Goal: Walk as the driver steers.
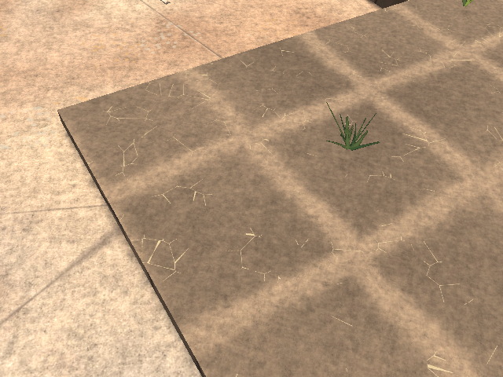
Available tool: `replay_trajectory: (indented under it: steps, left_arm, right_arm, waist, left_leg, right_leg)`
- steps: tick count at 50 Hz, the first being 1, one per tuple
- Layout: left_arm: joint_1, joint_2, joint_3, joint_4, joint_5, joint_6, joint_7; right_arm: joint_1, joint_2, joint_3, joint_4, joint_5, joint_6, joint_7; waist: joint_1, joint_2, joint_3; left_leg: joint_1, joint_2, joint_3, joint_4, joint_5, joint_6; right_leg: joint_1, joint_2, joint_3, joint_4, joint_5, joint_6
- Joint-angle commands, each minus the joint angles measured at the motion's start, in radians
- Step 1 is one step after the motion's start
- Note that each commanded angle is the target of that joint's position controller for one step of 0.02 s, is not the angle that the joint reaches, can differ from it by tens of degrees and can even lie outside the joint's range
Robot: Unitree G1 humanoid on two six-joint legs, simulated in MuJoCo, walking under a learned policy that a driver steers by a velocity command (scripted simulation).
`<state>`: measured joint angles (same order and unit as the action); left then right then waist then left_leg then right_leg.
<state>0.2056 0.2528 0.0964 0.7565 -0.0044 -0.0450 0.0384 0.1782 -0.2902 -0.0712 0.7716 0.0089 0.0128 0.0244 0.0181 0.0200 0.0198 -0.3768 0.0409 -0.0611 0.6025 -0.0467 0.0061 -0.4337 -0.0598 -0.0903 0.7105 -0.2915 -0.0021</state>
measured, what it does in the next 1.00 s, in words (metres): steps on the spot: left foot 0.06 m lower, then right foot 0.06 m higher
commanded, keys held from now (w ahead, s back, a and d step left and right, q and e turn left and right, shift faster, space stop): no key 1.00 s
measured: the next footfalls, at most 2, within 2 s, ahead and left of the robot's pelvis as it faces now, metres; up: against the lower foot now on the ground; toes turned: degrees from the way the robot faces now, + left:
left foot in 0.02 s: +0.09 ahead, +0.11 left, -0.06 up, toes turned +1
right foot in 0.28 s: +0.14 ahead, -0.15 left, +0.00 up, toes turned -1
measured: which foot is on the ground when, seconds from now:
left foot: up 0.00-0.00, down 0.02-1.00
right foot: down 0.00-0.02, up 0.04-0.26, down 0.28-1.00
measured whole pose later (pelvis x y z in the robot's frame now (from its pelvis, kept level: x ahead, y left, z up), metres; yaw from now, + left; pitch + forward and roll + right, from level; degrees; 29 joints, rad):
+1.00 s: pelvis +0.08 +0.00 -0.02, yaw +2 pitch -1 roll -3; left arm 0.11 0.12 0.05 1.12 -0.01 0.00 0.07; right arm 0.35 -0.14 -0.03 1.05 -0.01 0.05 -0.01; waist 0.02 0.05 0.04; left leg -0.15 0.03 -0.03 0.42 -0.25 0.01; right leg -0.42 -0.02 -0.04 0.89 -0.45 0.04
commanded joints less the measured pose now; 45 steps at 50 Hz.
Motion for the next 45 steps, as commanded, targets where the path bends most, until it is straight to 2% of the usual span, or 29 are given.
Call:
replay_trajectory:
  steps: [1,2,3,4,5,6,7,9,11,12,13,14,15,16,17,18,19,21,24,26,29,45]
  left_arm:
    - [-0.144,-0.02,-0.014,-0.063,0.012,-0.003,0.019]
    - [-0.086,-0.058,-0.025,-0.069,0.024,0.01,0.018]
    - [0.064,-0.045,-0.023,-0.019,0.02,0.017,0.017]
    - [0.129,0.024,-0.011,-0.027,-0.003,0.029,0.021]
    - [0.025,0.087,-0.001,-0.058,-0.022,0.035,0.033]
    - [-0.034,0.099,0.007,-0.052,-0.029,0.042,0.045]
    - [-0.021,0.071,0.0,-0.033,-0.023,0.052,0.05]
    - [-0.005,0.027,-0.014,-0.023,-0.002,0.055,0.05]
    - [-0.036,-0.027,-0.041,-0.028,0.009,0.039,0.042]
    - [-0.062,-0.039,-0.05,-0.028,0.006,0.032,0.035]
    - [-0.053,-0.032,-0.051,-0.012,0.004,0.025,0.027]
    - [0.012,-0.018,-0.049,0.013,0.004,0.026,0.016]
    - [0.025,0.068,-0.026,0.05,0.01,0.026,0.01]
    - [-0.004,0.047,-0.024,0.063,0.006,0.027,0.011]
    - [-0.009,-0.009,-0.034,0.073,0.005,0.028,0.015]
    - [-0.016,-0.032,-0.04,0.083,0.005,0.029,0.016]
    - [-0.019,-0.044,-0.042,0.093,0.003,0.027,0.015]
    - [-0.031,-0.045,-0.041,0.117,0.004,0.025,0.017]
    - [-0.062,-0.049,-0.039,0.135,0.006,0.024,0.022]
    - [-0.088,-0.037,-0.034,0.149,0.003,0.027,0.029]
    - [-0.105,-0.041,-0.032,0.178,0.004,0.031,0.036]
    - [-0.122,-0.063,-0.034,0.316,-0.002,0.039,0.036]
  right_arm:
    - [0.249,0.005,-0.003,0.071,-0.019,0.002,0.008]
    - [0.228,-0.062,-0.004,0.034,-0.042,-0.013,-0.001]
    - [0.159,-0.081,0.01,-0.013,-0.038,-0.017,-0.004]
    - [0.125,-0.156,-0.015,0.006,-0.049,-0.003,0.006]
    - [0.105,-0.177,-0.03,0.004,-0.034,0.003,0.004]
    - [0.057,-0.115,-0.009,-0.004,-0.036,0.002,-0.01]
    - [0.015,-0.075,0.011,-0.003,-0.039,-0.002,-0.021]
    - [-0.018,-0.001,0.035,0.006,-0.035,-0.016,-0.04]
    - [0.005,0.005,0.033,0.026,-0.028,-0.018,-0.056]
    - [0.027,-0.009,0.028,0.04,-0.024,-0.015,-0.063]
    - [0.048,-0.016,0.025,0.055,-0.022,-0.013,-0.061]
    - [0.077,-0.017,0.022,0.083,-0.006,-0.012,-0.052]
    - [0.16,0.0,0.015,0.086,0.0,-0.015,-0.043]
    - [0.179,-0.012,0.005,0.098,0.002,-0.014,-0.035]
    - [0.134,-0.007,0.004,0.103,0.002,-0.009,-0.03]
    - [0.119,0.019,0.006,0.11,0.003,0.003,-0.031]
    - [0.12,0.038,0.008,0.122,-0.004,0.016,-0.035]
    - [0.136,0.045,0.007,0.136,-0.013,0.034,-0.034]
    - [0.13,0.023,0.002,0.15,-0.014,0.042,-0.031]
    - [0.129,0.029,0.003,0.16,-0.016,0.042,-0.029]
    - [0.138,0.027,0.004,0.178,-0.017,0.039,-0.03]
    - [0.24,0.068,0.025,0.256,-0.022,0.031,-0.041]
  waist:
    - [-0.125,0.036,-0.062]
    - [-0.085,0.252,-0.028]
    - [-0.008,0.273,-0.033]
    - [0.02,0.322,-0.089]
    - [-0.027,0.261,-0.057]
    - [-0.041,0.141,-0.041]
    - [-0.016,0.119,-0.033]
    - [0.004,0.118,-0.054]
    - [-0.012,0.098,-0.097]
    - [-0.027,0.103,-0.115]
    - [-0.03,0.121,-0.145]
    - [0.013,0.105,-0.149]
    - [-0.042,-0.047,-0.155]
    - [-0.053,-0.119,-0.163]
    - [-0.027,-0.089,-0.146]
    - [-0.024,-0.055,-0.135]
    - [-0.017,-0.02,-0.128]
    - [-0.02,-0.014,-0.106]
    - [-0.007,-0.004,-0.08]
    - [-0.007,0.001,-0.061]
    - [-0.002,0.009,-0.048]
    - [0.005,0.019,0.017]
  left_leg:
    - [0.339,-0.043,0.083,-0.145,0.102,-0.007]
    - [0.311,0.127,-0.159,-0.2,0.259,0.018]
    - [0.251,0.212,-0.222,-0.146,0.575,0.092]
    - [0.237,0.279,-0.31,-0.202,0.276,0.227]
    - [0.21,0.29,-0.417,-0.278,-0.04,0.267]
    - [0.188,0.273,-0.404,-0.282,-0.136,0.249]
    - [0.126,0.254,-0.37,-0.279,-0.106,0.24]
    - [0.141,0.216,-0.29,-0.238,0.062,0.212]
    - [0.201,0.164,-0.184,-0.211,0.237,0.175]
    - [0.208,0.148,-0.146,-0.204,0.307,0.169]
    - [0.217,0.16,-0.146,-0.184,0.435,0.171]
    - [0.183,0.149,-0.126,-0.187,0.469,0.149]
    - [0.196,0.082,-0.086,-0.188,0.44,0.087]
    - [0.236,0.048,-0.033,-0.17,0.432,0.048]
    - [0.252,0.04,-0.016,-0.161,0.447,0.03]
    - [0.265,0.044,-0.016,-0.161,0.467,0.025]
    - [0.28,0.041,-0.011,-0.155,0.47,0.031]
    - [0.282,0.042,-0.008,-0.173,0.378,0.044]
    - [0.254,0.047,-0.003,-0.185,0.295,0.051]
    - [0.21,0.045,-0.007,-0.208,0.197,0.049]
    - [0.197,0.041,-0.003,-0.22,0.135,0.039]
    - [0.161,0.045,-0.009,-0.281,-0.117,0.018]
  right_leg:
    - [-0.208,-0.043,0.01,0.134,-0.128,-0.058]
    - [-0.335,0.017,-0.012,0.476,-0.349,0.026]
    - [-0.337,0.013,0.088,0.656,-0.379,0.059]
    - [-0.383,0.014,0.089,0.722,-0.345,0.066]
    - [-0.462,-0.009,0.087,0.773,-0.297,0.065]
    - [-0.485,-0.025,0.135,0.819,-0.207,0.058]
    - [-0.426,-0.037,0.153,0.791,-0.158,0.06]
    - [-0.351,-0.057,0.184,0.641,-0.124,0.063]
    - [-0.233,-0.06,0.15,0.321,-0.151,0.056]
    - [-0.137,-0.038,0.119,0.168,-0.178,0.062]
    - [-0.04,-0.016,0.093,0.103,-0.158,0.066]
    - [0.081,0.0,0.065,-0.021,0.001,0.054]
    - [0.117,-0.028,0.146,0.03,0.283,0.027]
    - [0.094,-0.022,0.149,0.076,0.313,0.005]
    - [0.084,-0.017,0.141,0.079,0.299,0.004]
    - [0.067,-0.016,0.135,0.081,0.258,0.004]
    - [0.055,-0.015,0.13,0.075,0.19,0.004]
    - [0.036,-0.009,0.119,0.08,0.112,0.0]
    - [0.031,-0.008,0.112,0.09,0.114,-0.004]
    - [0.052,-0.008,0.108,0.087,0.128,-0.005]
    - [0.061,-0.004,0.104,0.087,0.126,-0.007]
    - [0.052,0.009,0.086,0.061,0.03,-0.007]
Over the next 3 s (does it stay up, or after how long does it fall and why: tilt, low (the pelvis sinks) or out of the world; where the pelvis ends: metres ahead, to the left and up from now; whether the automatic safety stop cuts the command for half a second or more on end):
stays up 0.37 -0.05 0.02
